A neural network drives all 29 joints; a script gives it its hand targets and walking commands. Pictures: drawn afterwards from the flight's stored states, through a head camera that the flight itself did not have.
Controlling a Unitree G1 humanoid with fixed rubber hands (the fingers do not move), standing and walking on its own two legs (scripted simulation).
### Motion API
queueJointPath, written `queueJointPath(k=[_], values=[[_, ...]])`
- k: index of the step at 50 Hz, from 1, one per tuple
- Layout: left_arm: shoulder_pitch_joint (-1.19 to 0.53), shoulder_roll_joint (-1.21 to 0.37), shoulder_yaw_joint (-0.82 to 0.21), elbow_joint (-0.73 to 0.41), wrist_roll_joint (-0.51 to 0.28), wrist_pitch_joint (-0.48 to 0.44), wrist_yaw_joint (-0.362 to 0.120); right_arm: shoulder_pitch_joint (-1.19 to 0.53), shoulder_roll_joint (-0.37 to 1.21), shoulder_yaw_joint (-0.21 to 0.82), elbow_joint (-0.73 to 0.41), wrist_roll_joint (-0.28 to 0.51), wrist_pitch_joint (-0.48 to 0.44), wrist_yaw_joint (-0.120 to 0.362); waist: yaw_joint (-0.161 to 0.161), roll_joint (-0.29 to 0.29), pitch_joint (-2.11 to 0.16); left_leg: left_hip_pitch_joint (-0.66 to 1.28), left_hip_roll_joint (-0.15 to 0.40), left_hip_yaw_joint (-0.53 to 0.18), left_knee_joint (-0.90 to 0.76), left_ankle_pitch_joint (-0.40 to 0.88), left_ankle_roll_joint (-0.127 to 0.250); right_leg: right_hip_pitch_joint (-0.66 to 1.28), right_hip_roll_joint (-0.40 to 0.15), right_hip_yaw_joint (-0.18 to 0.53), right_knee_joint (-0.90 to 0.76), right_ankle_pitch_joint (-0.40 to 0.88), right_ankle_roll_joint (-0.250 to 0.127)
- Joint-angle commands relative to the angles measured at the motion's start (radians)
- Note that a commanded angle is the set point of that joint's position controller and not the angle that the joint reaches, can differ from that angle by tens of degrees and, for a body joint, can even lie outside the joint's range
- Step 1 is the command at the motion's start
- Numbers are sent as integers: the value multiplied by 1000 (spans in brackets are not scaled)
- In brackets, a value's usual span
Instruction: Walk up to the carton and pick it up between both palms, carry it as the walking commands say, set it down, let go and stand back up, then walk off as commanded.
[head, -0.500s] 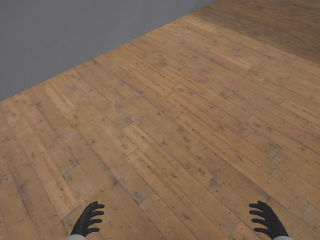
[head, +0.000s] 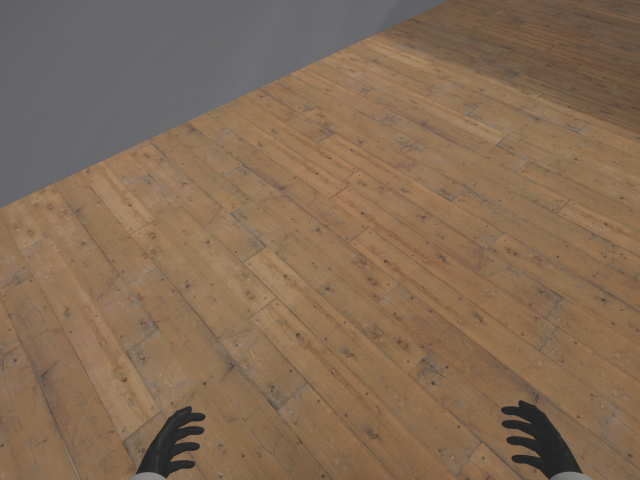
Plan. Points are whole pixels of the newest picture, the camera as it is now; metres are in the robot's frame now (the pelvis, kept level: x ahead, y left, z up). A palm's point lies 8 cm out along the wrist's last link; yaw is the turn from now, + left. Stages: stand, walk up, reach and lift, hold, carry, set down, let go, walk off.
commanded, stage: stand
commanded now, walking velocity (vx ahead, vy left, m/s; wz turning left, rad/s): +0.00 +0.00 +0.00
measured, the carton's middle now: out of the picture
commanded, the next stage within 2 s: walk up in 0.44 s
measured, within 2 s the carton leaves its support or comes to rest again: neither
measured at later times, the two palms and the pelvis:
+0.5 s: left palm out of the picture +0.13 +0.25 -0.09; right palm out of the picture +0.14 -0.25 -0.08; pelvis -0.01 +0.00 +0.00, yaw +0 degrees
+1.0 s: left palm out of the picture +0.12 +0.20 -0.10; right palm out of the picture +0.08 -0.30 -0.09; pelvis -0.02 -0.03 +0.00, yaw -5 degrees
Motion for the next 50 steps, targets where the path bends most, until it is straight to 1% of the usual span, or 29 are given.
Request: queueJointPath(k=[1, 4, 5, 8, 9, 10, 11, 12, 14, 17, 19, 23, 27, 29, 31, 32, 33, 34, 35, 36, 38, 40, 42, 43, 44, 46, 47, 49, 50], values=[[-47, 270, 96, -28, -1, -37, 9, -41, -250, -95, -19, -28, -38, -1, -4, -8, -93, 11, 89, -97, -128, 161, 77, 23, -76, 65, -114, 166, -78], [-44, 273, 100, -22, -6, -37, 7, -45, -254, -92, -18, -30, -40, -2, -2, 13, -79, -8, 86, -96, -135, 155, 76, 38, -72, 67, -118, 174, -74], [-42, 276, 96, -19, -9, -41, 6, -43, -252, -92, -13, -31, -41, -2, 1, -12, -88, 3, 89, -103, -131, 158, 77, 30, -78, 66, -114, 171, -75], [-49, 267, 94, -13, -7, -44, 5, -38, -257, -88, -2, -30, -36, -1, -4, 5, -76, -8, 86, -100, -141, 139, 84, 35, -79, 75, -123, 166, -76], [-49, 270, 95, -14, -5, -43, 6, -54, -247, -91, -14, -31, -33, -2, -1, -13, -73, -11, 91, -110, -146, 127, 85, 24, -72, 71, -121, 159, -79], [-58, 266, 93, -10, -2, -41, 8, -52, -251, -86, -8, -30, -37, -1, -4, 20, -55, -11, 90, -110, -156, 125, 80, 12, -79, 76, -126, 151, -81], [-46, 266, 91, -7, -1, -43, 6, -48, -251, -87, -1, -28, -37, 0, 3, 12, -56, -20, 91, -113, -152, 111, 78, 36, -83, 85, -140, 143, -81], [-55, 282, 95, -2, -1, -41, 5, -32, -254, -91, 1, -25, -34, -1, -8, -26, -68, -15, 89, -109, -141, 120, 82, 37, -87, 86, -145, 151, -80], [-61, 283, 94, 0, -3, -41, 4, -36, -245, -92, 2, -23, -35, -2, -14, -38, -80, 11, 82, -90, -124, 149, 76, 18, -89, 94, -148, 168, -83], [-61, 274, 95, -1, -8, -37, 5, -53, -266, -85, 14, -31, -37, -1, 6, 16, -55, -11, 97, -121, -166, 118, 85, 17, -72, 66, -132, 133, -78], [-49, 272, 92, 9, -7, -39, 3, -50, -259, -86, 7, -26, -36, -2, -1, -13, -55, -23, 94, -113, -157, 124, 84, 33, -72, 74, -138, 148, -73], [-50, 276, 92, 19, -4, -40, 5, -51, -255, -85, 16, -25, -39, -1, -6, 8, -74, 11, 89, -108, -150, 145, 80, 20, -83, 88, -138, 156, -81], [-63, 261, 86, 13, -5, -44, 1, -61, -263, -86, 19, -29, -40, 1, 0, -21, -51, -14, 91, -112, -162, 120, 77, 33, -80, 89, -151, 158, -78], [-65, 263, 85, 21, -11, -43, 4, -62, -261, -82, 28, -30, -40, 0, 2, 10, -53, -3, 92, -118, -164, 128, 83, 18, -83, 96, -157, 146, -77], [-73, 282, 91, 19, -5, -41, 6, -52, -255, -82, 29, -25, -37, 1, -7, -14, -59, 11, 84, -104, -154, 161, 77, 13, -84, 85, -149, 171, -79], [-44, 194, 80, -1, -44, 14, -29, 62, -187, -56, 50, -49, 33, 5, -38, -46, -78, 65, 180, -143, -197, -125, 53, -78, -128, 144, -159, -22, -52], [-3, 161, 53, -36, -10, 33, -31, -6, -192, -58, -10, -45, 53, -9, -27, 72, 42, 74, 192, -89, -207, 45, 9, -149, -79, 134, -128, 260, -22], [38, 168, 60, -31, -8, 40, -30, -11, -193, -62, -31, -34, 66, -10, -13, 31, -5, 97, 177, -52, -141, 201, 0, -120, -86, 158, -104, 398, -15], [44, 182, 62, -34, -14, 47, -28, -15, -185, -59, -41, -27, 71, -14, -13, 29, -31, 105, 170, -23, -112, 239, -11, -115, -92, 193, -117, 371, -19], [51, 184, 62, -33, -17, 50, -24, -10, -172, -56, -44, -21, 76, -14, -13, -10, -68, 132, 167, 2, -80, 259, -14, -109, -99, 218, -136, 360, -20], [35, 178, 65, -55, -2, 66, -28, -19, -171, -60, -55, -38, 83, -12, -21, -60, -40, 105, 173, -30, -101, 59, -3, -180, -113, 262, -156, 253, -43], [15, 166, 62, -63, 1, 70, -28, -5, -175, -62, -58, -40, 87, -13, -37, 3, -40, 144, 203, -59, -163, -11, 5, -239, -92, 234, -130, 204, -32], [-14, 140, 61, -75, 2, 73, -29, 11, -224, -72, -43, -40, 93, -17, -46, 171, -13, 121, 321, -189, -347, -105, 58, -263, -1, 96, 43, 107, 0], [0, 127, 66, -67, -5, 72, -28, 6, -233, -74, -43, -39, 94, -21, -40, 229, -31, 121, 394, -232, -395, -4, 116, -231, 36, 50, 179, -60, 19], [8, 131, 69, -68, -4, 72, -34, -9, -241, -71, -38, -41, 92, -19, -33, 238, -43, 119, 443, -258, -397, 123, 144, -251, 32, 47, 314, -187, 33], [40, 144, 77, -45, -10, 76, -37, -59, -214, -59, -43, -33, 92, -24, -6, 170, -49, 93, 425, -154, -309, 339, 140, -214, -5, 61, 406, -198, 51], [59, 137, 74, -34, -12, 75, -39, -67, -196, -59, -43, -31, 89, -22, 1, 161, -57, 93, 390, -90, -279, 428, 116, -178, -9, 53, 349, -175, 54], [86, 125, 63, -18, -14, 73, -40, -51, -197, -73, -28, -36, 94, -17, 12, 235, -54, 135, 316, 33, -199, 466, 36, -102, -14, -2, 56, -107, 56], [108, 114, 62, -4, -14, 63, -39, -56, -199, -78, -23, -31, 94, -15, 34, 215, -56, 109, 278, 71, -128, 448, 8, -19, 13, -23, -118, 3, 48]])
